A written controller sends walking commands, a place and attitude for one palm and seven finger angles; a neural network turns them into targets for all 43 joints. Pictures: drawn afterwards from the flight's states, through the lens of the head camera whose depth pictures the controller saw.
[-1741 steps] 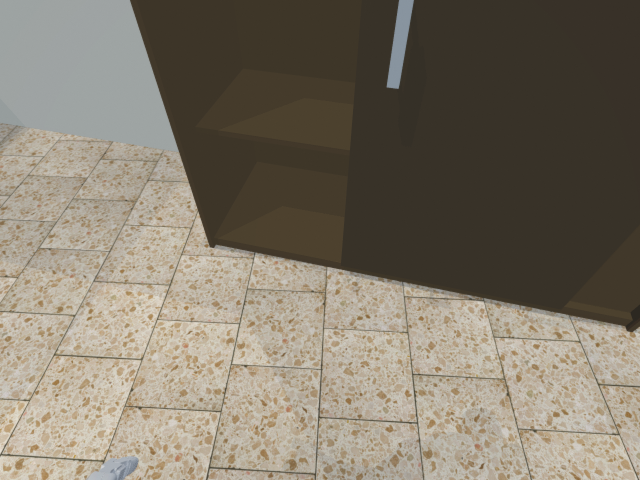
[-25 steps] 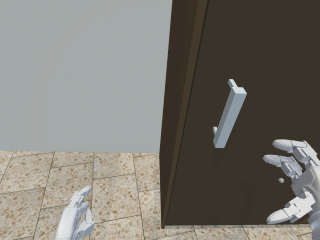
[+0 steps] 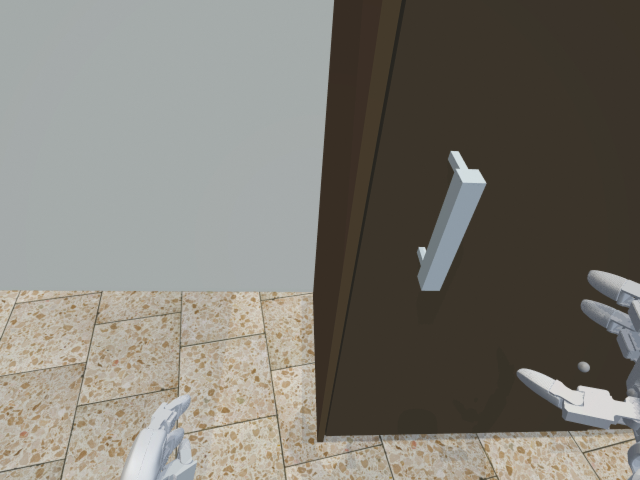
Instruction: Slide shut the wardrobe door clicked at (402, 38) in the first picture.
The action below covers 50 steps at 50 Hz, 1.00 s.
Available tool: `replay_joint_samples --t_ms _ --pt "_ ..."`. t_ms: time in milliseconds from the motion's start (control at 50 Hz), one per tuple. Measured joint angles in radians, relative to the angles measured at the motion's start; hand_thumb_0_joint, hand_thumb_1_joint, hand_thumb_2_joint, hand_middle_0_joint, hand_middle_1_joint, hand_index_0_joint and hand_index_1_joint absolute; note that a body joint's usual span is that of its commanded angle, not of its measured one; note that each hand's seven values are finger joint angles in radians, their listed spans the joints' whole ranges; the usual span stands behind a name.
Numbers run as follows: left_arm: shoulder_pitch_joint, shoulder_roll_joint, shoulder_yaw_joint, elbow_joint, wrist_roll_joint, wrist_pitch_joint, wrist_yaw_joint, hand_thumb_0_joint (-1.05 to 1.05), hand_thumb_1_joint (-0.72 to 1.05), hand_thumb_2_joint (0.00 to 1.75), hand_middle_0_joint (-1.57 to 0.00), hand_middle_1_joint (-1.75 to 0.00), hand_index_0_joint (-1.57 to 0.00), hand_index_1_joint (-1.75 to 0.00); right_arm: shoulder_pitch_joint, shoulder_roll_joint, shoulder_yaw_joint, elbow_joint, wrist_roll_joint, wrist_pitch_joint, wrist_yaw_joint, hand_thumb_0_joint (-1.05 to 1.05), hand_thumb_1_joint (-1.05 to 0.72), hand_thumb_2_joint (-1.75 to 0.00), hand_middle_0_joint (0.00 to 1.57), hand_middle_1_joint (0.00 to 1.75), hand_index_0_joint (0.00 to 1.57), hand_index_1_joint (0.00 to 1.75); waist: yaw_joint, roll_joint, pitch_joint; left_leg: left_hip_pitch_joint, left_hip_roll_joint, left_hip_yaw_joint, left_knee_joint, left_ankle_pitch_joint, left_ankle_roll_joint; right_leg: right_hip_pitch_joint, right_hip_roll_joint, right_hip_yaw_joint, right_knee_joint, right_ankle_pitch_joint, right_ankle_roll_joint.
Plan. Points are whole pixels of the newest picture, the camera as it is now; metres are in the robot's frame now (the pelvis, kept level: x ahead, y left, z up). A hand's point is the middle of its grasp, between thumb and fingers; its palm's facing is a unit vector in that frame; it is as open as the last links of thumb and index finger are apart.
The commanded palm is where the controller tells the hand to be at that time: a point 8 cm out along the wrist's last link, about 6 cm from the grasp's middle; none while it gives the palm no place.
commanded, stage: draw the hand back to the body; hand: right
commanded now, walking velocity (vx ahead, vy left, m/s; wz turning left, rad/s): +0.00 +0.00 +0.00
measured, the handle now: (441, 224) +0.39 -0.16 +0.15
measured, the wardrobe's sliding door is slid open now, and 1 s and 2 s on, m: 0.00 0.00 0.00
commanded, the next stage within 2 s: step back with the hand held close in 0.72 s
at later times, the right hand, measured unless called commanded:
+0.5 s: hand (602, 356) +0.20 -0.26 +0.16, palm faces +0.47 +0.80 -0.37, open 7.7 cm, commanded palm +0.15 -0.29 +0.18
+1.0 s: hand (631, 339) +0.20 -0.28 +0.18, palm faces +0.49 +0.76 -0.43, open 7.4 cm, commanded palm +0.13 -0.30 +0.18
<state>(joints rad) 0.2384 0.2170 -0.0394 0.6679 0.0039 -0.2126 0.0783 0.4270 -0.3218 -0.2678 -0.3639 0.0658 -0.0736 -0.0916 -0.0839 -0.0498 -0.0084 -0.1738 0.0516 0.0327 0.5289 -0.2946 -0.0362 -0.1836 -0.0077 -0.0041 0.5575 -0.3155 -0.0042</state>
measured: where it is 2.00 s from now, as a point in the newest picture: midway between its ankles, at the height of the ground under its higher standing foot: outside the picture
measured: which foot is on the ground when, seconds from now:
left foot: down 0.00-1.00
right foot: down 0.00-1.00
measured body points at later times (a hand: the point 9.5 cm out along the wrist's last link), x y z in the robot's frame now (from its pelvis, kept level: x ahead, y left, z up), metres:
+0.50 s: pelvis +0.01 +0.01 +0.00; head -0.02 +0.02 +0.45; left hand +0.20 +0.23 -0.07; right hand +0.16 -0.30 +0.18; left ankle +0.00 +0.14 -0.73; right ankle -0.01 -0.12 -0.73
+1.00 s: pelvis -0.01 +0.00 +0.01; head -0.01 +0.01 +0.46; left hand +0.18 +0.23 -0.08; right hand +0.17 -0.31 +0.21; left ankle +0.00 +0.14 -0.73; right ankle -0.01 -0.12 -0.73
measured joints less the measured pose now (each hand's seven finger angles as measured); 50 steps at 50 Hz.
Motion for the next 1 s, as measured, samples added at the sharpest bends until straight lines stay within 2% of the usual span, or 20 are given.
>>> replay_joint_samples --t_ms 220,480,620,860,900,960,1000 --pt "-0.022 0.006 0.019 -0.008 0.0 0.033 -0.007 0.02 0.9 0.89 -0.2 -0.3 -0.2 -0.3 0.004 -0.015 -0.046 0.001 -0.004 -0.021 -0.008 0.0 -0.37 -0.65 0.23 0.61 0.23 0.61 0.009 -0.003 0.005 0.039 -0.004 -0.01 -0.037 0.007 0.001 0.048 -0.004 -0.012 -0.046 0.007 0.003" --pt "-0.038 0.01 0.031 -0.017 -0.001 0.061 -0.004 0.01 0.9 0.9 -0.2 -0.3 -0.2 -0.3 0.018 -0.012 -0.068 -0.011 -0.001 -0.015 -0.011 0.01 -0.79 -0.85 0.22 0.36 0.22 0.37 -0.006 -0.003 0.008 0.061 -0.012 -0.002 -0.061 0.015 0.008 0.067 -0.011 -0.005 -0.067 0.016 0.01" --pt "-0.04 -0.002 0.026 -0.014 0.001 0.069 -0.002 0.01 0.9 0.9 -0.2 -0.3 -0.2 -0.3 0.012 -0.008 -0.059 -0.004 0.0 -0.012 -0.009 0.01 -0.87 -0.89 0.21 0.32 0.21 0.32 -0.004 0.003 0.012 0.066 -0.016 0.0 -0.067 0.02 0.012 0.073 -0.015 -0.002 -0.074 0.022 0.013" --pt "-0.031 -0.003 0.027 -0.007 0.001 0.068 0.0 0.01 0.9 0.9 -0.2 -0.3 -0.2 -0.3 0.016 -0.02 -0.065 -0.01 0.002 -0.018 -0.007 0.02 -0.89 -0.9 0.21 0.3 0.21 0.31 0.0 -0.002 0.017 0.075 -0.018 -0.001 -0.078 0.031 0.013 0.081 -0.017 -0.004 -0.083 0.031 0.014" --pt "-0.031 0.0 0.022 -0.013 -0.002 0.078 0.0 0.01 0.9 0.9 -0.2 -0.3 -0.2 -0.3 -0.01 -0.036 -0.094 -0.004 -0.005 -0.034 -0.003 0.02 -0.89 -0.9 0.22 0.3 0.22 0.31 0.002 -0.003 0.015 0.065 -0.023 0.004 -0.086 0.038 0.013 0.06 -0.022 0.001 -0.072 0.031 0.012" --pt "-0.056 0.006 0.018 -0.014 0.002 0.103 -0.006 0.01 0.9 0.89 -0.2 -0.3 -0.2 -0.3 -0.045 -0.066 -0.153 0.003 -0.017 -0.081 -0.014 0.02 -0.89 -0.9 0.22 0.3 0.22 0.31 0.019 0.003 0.023 0.028 -0.028 0.007 -0.096 0.06 0.011 0.01 -0.026 0.005 -0.056 0.038 0.009" --pt "-0.067 0.012 0.023 -0.031 0.004 0.121 -0.011 0.01 0.9 0.89 -0.2 -0.3 -0.2 -0.3 -0.041 -0.068 -0.166 -0.004 -0.02 -0.094 -0.019 0.02 -0.89 -0.9 0.21 0.3 0.21 0.31 0.03 0.007 0.033 -0.001 -0.024 -0.002 -0.098 0.074 0.006 -0.016 -0.022 -0.004 -0.056 0.048 0.006"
